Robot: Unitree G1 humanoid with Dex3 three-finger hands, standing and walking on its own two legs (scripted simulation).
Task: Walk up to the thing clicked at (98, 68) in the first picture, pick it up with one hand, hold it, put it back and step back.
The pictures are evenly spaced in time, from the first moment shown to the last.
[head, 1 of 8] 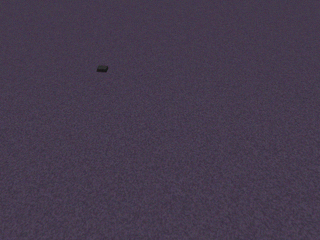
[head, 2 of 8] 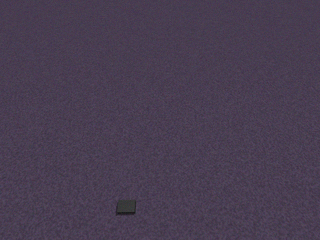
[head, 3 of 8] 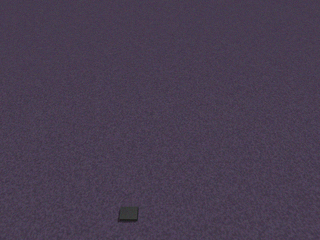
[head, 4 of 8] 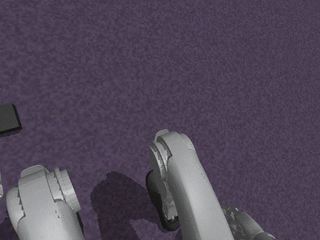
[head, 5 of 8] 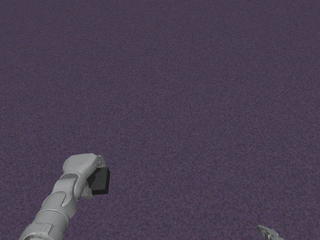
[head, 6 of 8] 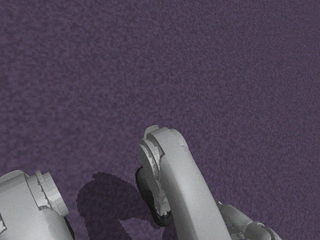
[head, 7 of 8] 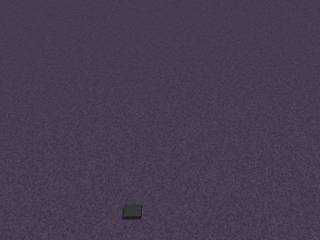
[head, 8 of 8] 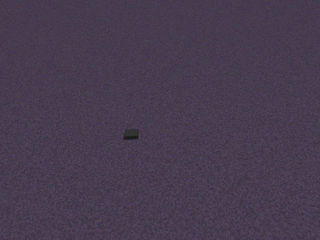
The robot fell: no
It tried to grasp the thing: yes
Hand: left
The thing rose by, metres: 0.69
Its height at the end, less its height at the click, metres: +0.00
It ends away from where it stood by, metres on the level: 0.00
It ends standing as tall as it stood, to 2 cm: yes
